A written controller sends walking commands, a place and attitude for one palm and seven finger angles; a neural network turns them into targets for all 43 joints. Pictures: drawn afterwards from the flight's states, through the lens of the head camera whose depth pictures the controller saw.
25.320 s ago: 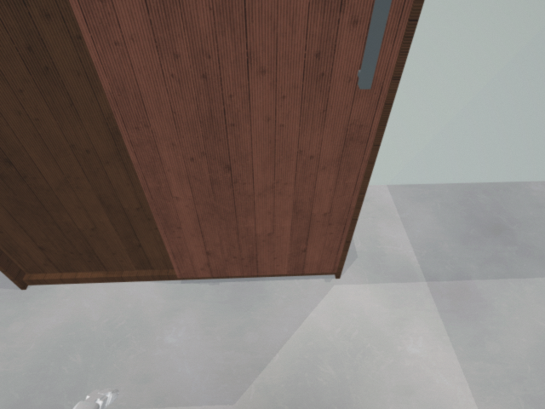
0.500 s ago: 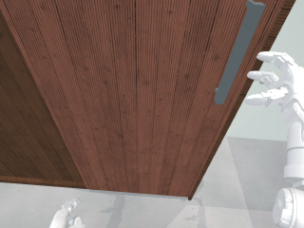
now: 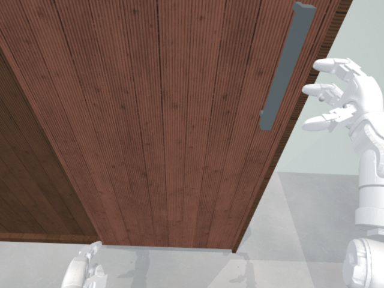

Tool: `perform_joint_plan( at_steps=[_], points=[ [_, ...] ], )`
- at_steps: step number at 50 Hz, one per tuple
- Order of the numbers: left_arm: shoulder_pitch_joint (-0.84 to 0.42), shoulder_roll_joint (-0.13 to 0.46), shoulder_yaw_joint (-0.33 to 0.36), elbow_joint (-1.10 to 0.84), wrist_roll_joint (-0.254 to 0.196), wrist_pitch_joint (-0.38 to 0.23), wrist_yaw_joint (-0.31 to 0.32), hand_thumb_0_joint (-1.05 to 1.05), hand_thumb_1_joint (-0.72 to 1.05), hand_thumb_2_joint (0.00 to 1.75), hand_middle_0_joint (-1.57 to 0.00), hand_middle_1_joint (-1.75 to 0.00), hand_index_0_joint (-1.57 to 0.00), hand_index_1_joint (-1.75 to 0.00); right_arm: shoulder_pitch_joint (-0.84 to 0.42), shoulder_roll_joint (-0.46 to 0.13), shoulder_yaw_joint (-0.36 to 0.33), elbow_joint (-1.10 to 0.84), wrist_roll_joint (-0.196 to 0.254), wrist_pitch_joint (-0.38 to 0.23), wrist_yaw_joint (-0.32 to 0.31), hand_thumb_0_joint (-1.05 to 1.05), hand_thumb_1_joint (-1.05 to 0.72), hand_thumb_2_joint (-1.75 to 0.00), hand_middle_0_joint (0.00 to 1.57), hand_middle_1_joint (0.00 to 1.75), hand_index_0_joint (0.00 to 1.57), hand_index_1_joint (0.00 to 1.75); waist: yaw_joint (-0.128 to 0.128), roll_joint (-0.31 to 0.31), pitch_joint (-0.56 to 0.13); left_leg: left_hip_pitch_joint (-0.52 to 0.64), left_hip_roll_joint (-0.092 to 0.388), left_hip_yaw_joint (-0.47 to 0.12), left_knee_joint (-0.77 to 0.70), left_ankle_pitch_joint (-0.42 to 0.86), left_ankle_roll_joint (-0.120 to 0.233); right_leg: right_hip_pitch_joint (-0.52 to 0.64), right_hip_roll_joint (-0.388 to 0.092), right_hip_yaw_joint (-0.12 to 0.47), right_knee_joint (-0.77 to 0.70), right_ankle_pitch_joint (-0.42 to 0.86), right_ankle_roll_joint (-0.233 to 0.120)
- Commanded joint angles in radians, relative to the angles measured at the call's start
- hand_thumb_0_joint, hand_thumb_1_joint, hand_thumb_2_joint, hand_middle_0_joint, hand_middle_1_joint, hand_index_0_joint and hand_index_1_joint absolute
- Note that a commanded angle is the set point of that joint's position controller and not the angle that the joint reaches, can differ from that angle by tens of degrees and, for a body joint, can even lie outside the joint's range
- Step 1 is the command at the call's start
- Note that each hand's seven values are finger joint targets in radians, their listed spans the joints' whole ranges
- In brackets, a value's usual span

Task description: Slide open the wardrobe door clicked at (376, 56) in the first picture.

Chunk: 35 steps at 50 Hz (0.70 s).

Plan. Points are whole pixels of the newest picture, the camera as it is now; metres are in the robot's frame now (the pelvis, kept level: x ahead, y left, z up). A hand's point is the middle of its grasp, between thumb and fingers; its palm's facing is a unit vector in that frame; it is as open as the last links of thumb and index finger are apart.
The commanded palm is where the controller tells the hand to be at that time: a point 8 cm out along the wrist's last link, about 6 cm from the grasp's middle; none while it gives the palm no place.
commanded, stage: feel for the door with the fingertips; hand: right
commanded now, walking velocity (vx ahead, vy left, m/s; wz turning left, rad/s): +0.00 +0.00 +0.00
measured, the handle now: (279, 73) +0.48 -0.14 +0.26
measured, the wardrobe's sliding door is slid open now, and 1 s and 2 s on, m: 0.00 0.00 0.00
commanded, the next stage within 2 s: slide the fingers in behind the handle in 0.88 s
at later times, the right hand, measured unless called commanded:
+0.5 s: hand (306, 96) +0.42 -0.19 +0.24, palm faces +0.01 +1.00 -0.01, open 14.0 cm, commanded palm +0.40 -0.23 +0.25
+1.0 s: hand (302, 92) +0.43 -0.18 +0.25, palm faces +0.02 +1.00 +0.00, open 14.0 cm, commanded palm +0.40 -0.23 +0.25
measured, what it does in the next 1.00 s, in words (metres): stands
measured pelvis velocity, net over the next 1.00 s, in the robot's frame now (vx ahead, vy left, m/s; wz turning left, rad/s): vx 0.01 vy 0.00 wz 0.02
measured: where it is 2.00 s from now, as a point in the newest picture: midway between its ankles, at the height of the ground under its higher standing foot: outside the picture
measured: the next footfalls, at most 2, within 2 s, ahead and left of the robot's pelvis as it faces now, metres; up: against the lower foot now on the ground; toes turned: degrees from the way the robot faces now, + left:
none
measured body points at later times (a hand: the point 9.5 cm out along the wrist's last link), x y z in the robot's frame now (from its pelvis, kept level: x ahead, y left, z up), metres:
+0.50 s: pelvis +0.01 +0.00 +0.00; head -0.02 +0.02 +0.45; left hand +0.13 +0.27 -0.10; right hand +0.41 -0.24 +0.25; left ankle -0.07 +0.10 -0.74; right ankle +0.04 -0.12 -0.74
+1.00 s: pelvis +0.01 +0.00 +0.00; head -0.01 +0.02 +0.45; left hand +0.14 +0.26 -0.10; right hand +0.42 -0.23 +0.25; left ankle -0.07 +0.10 -0.74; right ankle +0.04 -0.12 -0.74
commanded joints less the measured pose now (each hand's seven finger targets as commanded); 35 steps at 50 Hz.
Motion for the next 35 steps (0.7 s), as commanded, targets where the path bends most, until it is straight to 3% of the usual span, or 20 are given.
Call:
perform_joint_plan(
  at_steps=[1,6,9,12,13,14,15,17,19,21,24,25,26,29,30,31,33,35],
  points=[
    [-0.109,0.120,0.051,-0.142,-0.007,-0.049,0.010,0.00,0.90,0.90,-0.20,-0.30,-0.20,-0.30,-0.456,-0.122,0.029,-0.111,0.024,0.010,0.012,0.00,0.50,-0.30,0.30,1.20,0.30,1.20,0.038,0.012,-0.202,-0.198,0.003,-0.032,-0.073,0.317,-0.012,0.292,0.015,0.040,-0.021,0.177,-0.051],
    [-0.104,0.116,0.048,-0.144,0.008,-0.040,0.004,0.00,0.90,0.90,-0.20,-0.30,-0.20,-0.30,-0.486,-0.196,-0.063,-0.101,0.019,-0.016,-0.055,0.00,0.50,-0.30,0.30,1.20,0.30,1.20,0.014,0.119,-0.229,-0.137,0.007,-0.039,-0.071,0.333,-0.016,0.253,0.016,0.033,-0.032,0.182,-0.055],
    [-0.101,0.109,0.049,-0.154,0.016,-0.042,0.001,0.00,0.90,0.90,-0.20,-0.30,-0.20,-0.30,-0.536,-0.226,-0.088,-0.183,0.007,-0.076,-0.095,0.00,0.50,-0.30,0.30,1.20,0.30,1.20,0.009,0.102,-0.267,-0.096,0.007,-0.046,-0.070,0.359,-0.018,0.270,0.014,0.023,-0.032,0.210,-0.059],
    [-0.099,0.105,0.047,-0.147,0.023,-0.035,-0.001,0.00,0.90,0.90,-0.20,-0.30,-0.20,-0.30,-0.548,-0.241,-0.101,-0.195,-0.023,-0.104,-0.115,0.00,0.50,-0.30,0.30,1.20,0.30,1.20,0.005,0.027,-0.274,-0.085,0.008,-0.051,-0.065,0.383,-0.012,0.284,0.013,0.015,-0.034,0.236,-0.055],
    [-0.101,0.103,0.047,-0.147,0.023,-0.033,0.000,0.00,0.90,0.90,-0.20,-0.30,-0.20,-0.30,-0.540,-0.229,-0.090,-0.193,-0.030,-0.104,-0.113,0.00,0.50,-0.30,0.30,1.20,0.30,1.20,0.007,-0.008,-0.275,-0.089,0.008,-0.055,-0.067,0.386,-0.012,0.291,0.014,0.011,-0.033,0.239,-0.054],
    [-0.091,0.108,0.050,-0.146,0.023,-0.030,-0.001,0.00,0.90,0.90,-0.20,-0.30,-0.20,-0.30,-0.521,-0.241,-0.095,-0.186,-0.029,-0.105,-0.110,0.00,0.50,-0.30,0.30,1.20,0.30,1.20,0.008,0.014,-0.276,-0.074,0.007,-0.054,-0.071,0.403,-0.014,0.289,0.012,0.008,-0.027,0.250,-0.057],
    [-0.099,0.109,0.050,-0.147,0.021,-0.028,0.001,0.00,0.90,0.90,-0.20,-0.30,-0.20,-0.30,-0.517,-0.251,-0.098,-0.184,-0.033,-0.098,-0.104,0.00,0.50,-0.30,0.30,1.20,0.30,1.20,0.007,-0.014,-0.275,-0.067,0.011,-0.058,-0.070,0.414,-0.013,0.281,0.014,0.006,-0.031,0.249,-0.056],
    [-0.099,0.108,0.051,-0.147,0.016,-0.024,0.003,0.00,0.90,0.90,-0.20,-0.30,-0.20,-0.30,-0.502,-0.214,-0.066,-0.173,-0.032,-0.082,-0.084,0.00,0.50,-0.30,0.30,1.20,0.30,1.20,0.014,-0.043,-0.255,-0.084,0.007,-0.053,-0.071,0.424,-0.012,0.288,0.015,0.003,-0.028,0.255,-0.053],
    [-0.086,0.117,0.055,-0.143,0.011,-0.024,0.004,0.00,0.90,0.90,-0.20,-0.30,-0.20,-0.30,-0.468,-0.187,-0.041,-0.130,-0.015,-0.061,-0.060,0.00,0.50,-0.30,0.30,1.20,0.30,1.20,0.026,0.013,-0.225,-0.095,0.004,-0.045,-0.080,0.425,-0.017,0.277,0.013,0.004,-0.025,0.247,-0.057],
    [-0.088,0.119,0.059,-0.142,0.006,-0.027,0.007,0.00,0.90,0.90,-0.20,-0.30,-0.20,-0.30,-0.483,-0.171,-0.023,-0.133,-0.005,-0.045,-0.037,0.00,0.50,-0.30,0.30,1.20,0.30,1.20,0.033,0.027,-0.222,-0.114,0.003,-0.044,-0.075,0.432,-0.018,0.280,0.015,0.010,-0.026,0.246,-0.059],
    [-0.077,0.126,0.064,-0.142,0.005,-0.036,0.007,0.00,0.90,0.90,-0.20,-0.30,-0.20,-0.30,-0.484,-0.195,-0.044,-0.141,0.014,-0.045,-0.024,0.00,0.50,-0.30,0.30,1.20,0.30,1.20,0.032,0.054,-0.235,-0.109,0.003,-0.042,-0.074,0.438,-0.019,0.288,0.017,0.011,-0.020,0.255,-0.062],
    [-0.080,0.125,0.064,-0.138,0.005,-0.038,0.008,0.00,0.90,0.90,-0.20,-0.30,-0.20,-0.30,-0.522,-0.199,-0.043,-0.155,0.011,-0.047,-0.026,0.00,0.50,-0.30,0.30,1.20,0.30,1.20,0.033,0.031,-0.244,-0.118,0.005,-0.047,-0.072,0.443,-0.019,0.286,0.019,0.012,-0.018,0.255,-0.063],
    [-0.072,0.121,0.063,-0.129,0.006,-0.039,0.008,0.00,0.90,0.90,-0.20,-0.30,-0.20,-0.30,-0.535,-0.166,-0.020,-0.128,0.011,-0.047,-0.028,0.00,0.50,-0.30,0.30,1.20,0.30,1.20,0.044,0.048,-0.224,-0.141,0.002,-0.042,-0.072,0.428,-0.021,0.284,0.019,0.014,-0.016,0.246,-0.063],
    [-0.055,0.126,0.068,-0.120,0.008,-0.046,0.007,0.00,0.90,0.90,-0.20,-0.30,-0.20,-0.30,-0.598,-0.186,-0.024,-0.137,0.006,-0.068,-0.046,0.00,0.50,-0.30,0.30,1.20,0.30,1.20,0.053,0.022,-0.243,-0.144,0.003,-0.046,-0.074,0.405,-0.018,0.306,0.018,0.014,-0.012,0.245,-0.062],
    [-0.054,0.126,0.069,-0.118,0.012,-0.049,0.005,0.00,0.90,0.90,-0.20,-0.30,-0.20,-0.30,-0.624,-0.216,-0.052,-0.155,-0.002,-0.077,-0.057,0.00,0.50,-0.30,0.30,1.20,0.30,1.20,0.043,0.009,-0.281,-0.132,0.004,-0.048,-0.069,0.418,-0.014,0.313,0.018,0.020,-0.011,0.262,-0.062],
    [-0.058,0.121,0.067,-0.120,0.012,-0.048,0.004,0.00,0.90,0.90,-0.20,-0.30,-0.20,-0.30,-0.615,-0.186,-0.029,-0.149,-0.008,-0.082,-0.061,0.00,0.50,-0.30,0.30,1.20,0.30,1.20,0.044,-0.008,-0.284,-0.134,0.003,-0.046,-0.060,0.418,-0.012,0.318,0.018,0.019,-0.009,0.270,-0.059],
    [-0.053,0.119,0.068,-0.121,0.015,-0.047,0.000,0.00,0.90,0.90,-0.20,-0.30,-0.20,-0.30,-0.611,-0.188,-0.042,-0.159,-0.014,-0.092,-0.074,0.00,0.50,-0.30,0.30,1.20,0.30,1.20,0.038,-0.030,-0.315,-0.129,0.000,-0.044,-0.056,0.431,-0.008,0.342,0.017,0.022,-0.007,0.296,-0.056],
    [-0.048,0.122,0.068,-0.118,0.019,-0.042,-0.003,0.00,0.90,0.90,-0.20,-0.30,-0.20,-0.30,-0.585,-0.218,-0.071,-0.138,-0.013,-0.098,-0.080,0.00,0.50,-0.30,0.30,1.20,0.30,1.20,0.029,0.003,-0.319,-0.092,0.002,-0.045,-0.054,0.471,-0.010,0.320,0.018,0.018,-0.007,0.313,-0.059]
  ],
)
